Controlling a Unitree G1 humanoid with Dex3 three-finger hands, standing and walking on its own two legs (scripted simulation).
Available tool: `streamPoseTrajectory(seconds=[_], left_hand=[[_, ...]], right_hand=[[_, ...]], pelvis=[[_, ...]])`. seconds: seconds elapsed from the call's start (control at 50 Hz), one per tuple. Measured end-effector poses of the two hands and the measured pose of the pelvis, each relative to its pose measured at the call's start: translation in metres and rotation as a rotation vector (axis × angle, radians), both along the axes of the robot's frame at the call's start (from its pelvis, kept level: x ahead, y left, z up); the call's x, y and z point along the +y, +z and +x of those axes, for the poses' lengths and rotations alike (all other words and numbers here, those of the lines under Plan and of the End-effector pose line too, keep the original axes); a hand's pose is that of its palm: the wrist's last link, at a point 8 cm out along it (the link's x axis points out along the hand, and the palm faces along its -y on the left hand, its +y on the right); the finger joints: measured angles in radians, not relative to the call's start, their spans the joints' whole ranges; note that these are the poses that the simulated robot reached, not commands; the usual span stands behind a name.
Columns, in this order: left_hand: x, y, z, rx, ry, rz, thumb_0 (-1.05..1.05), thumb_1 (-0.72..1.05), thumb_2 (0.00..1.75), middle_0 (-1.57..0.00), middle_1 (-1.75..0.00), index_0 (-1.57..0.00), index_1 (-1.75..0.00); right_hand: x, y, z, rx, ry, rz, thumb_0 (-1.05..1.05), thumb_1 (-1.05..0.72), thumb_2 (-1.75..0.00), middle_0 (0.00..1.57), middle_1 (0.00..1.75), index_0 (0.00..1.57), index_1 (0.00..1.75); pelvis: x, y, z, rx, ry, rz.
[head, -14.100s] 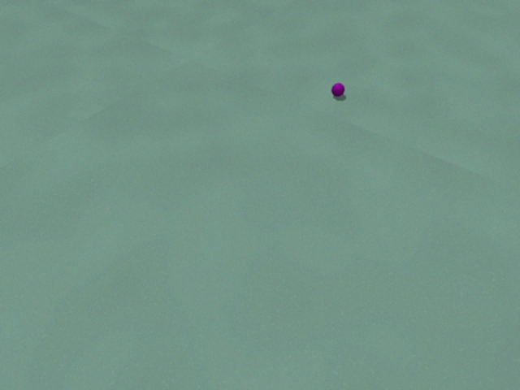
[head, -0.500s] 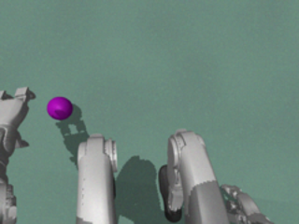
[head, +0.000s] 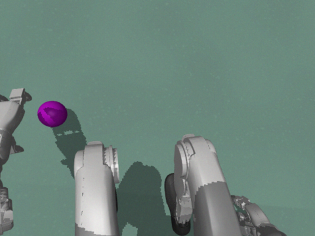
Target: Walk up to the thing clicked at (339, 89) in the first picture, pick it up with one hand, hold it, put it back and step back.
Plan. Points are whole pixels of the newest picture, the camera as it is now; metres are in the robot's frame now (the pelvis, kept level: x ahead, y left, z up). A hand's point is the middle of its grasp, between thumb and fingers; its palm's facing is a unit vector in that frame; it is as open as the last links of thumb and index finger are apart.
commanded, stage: rise first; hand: left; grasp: from above
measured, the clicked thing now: (52, 114) +0.44 +0.31 -0.29
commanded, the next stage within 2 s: approach in 0.14 s
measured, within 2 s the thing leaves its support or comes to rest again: neither
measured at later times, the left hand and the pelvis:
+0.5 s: hand (34, 117) +0.40 +0.32 -0.19, palm faces -0.44 -0.07 -0.90, open 14.0 cm; pelvis +0.00 +0.00 -0.01, yaw +0 degrees
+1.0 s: hand (28, 123) +0.39 +0.34 -0.20, palm faces -0.54 -0.10 -0.84, open 13.8 cm; pelvis +0.00 +0.00 -0.01, yaw -1 degrees
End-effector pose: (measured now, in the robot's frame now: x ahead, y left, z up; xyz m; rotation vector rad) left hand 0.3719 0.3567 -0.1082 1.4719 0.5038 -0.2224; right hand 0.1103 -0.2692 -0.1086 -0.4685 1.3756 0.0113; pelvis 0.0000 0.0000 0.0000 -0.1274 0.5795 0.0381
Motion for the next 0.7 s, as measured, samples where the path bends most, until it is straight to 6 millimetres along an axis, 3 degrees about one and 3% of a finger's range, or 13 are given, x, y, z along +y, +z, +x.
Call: streamPoseTrajectory(seconds=[0.38,0.54,0.7], left_hand=[[-0.009,-0.014,0.011,0.010,-0.010,0.012,0.00,-0.52,1.00,-0.08,-1.02,-0.08,-1.02],[-0.046,-0.024,0.045,-0.025,-0.077,0.000,0.00,-0.50,0.97,-0.07,-1.04,-0.09,-1.02],[-0.071,-0.029,0.081,-0.063,-0.023,0.011,0.00,-0.48,0.96,-0.07,-1.06,-0.10,-1.04]], right_hand=[[-0.002,-0.004,-0.005,0.003,0.006,-0.004,0.01,-0.90,-0.89,0.20,0.30,0.20,0.30],[-0.004,-0.003,-0.018,0.013,0.005,-0.012,0.01,-0.90,-0.89,0.20,0.30,0.20,0.30],[-0.007,0.003,-0.049,0.042,-0.051,-0.019,0.01,-0.90,-0.89,0.20,0.30,0.20,0.30]], pelvis=[[-0.001,-0.007,0.001,0.003,-0.001,0.002],[-0.002,-0.011,0.001,0.007,-0.007,0.001],[-0.002,-0.014,0.002,0.010,-0.021,-0.006]])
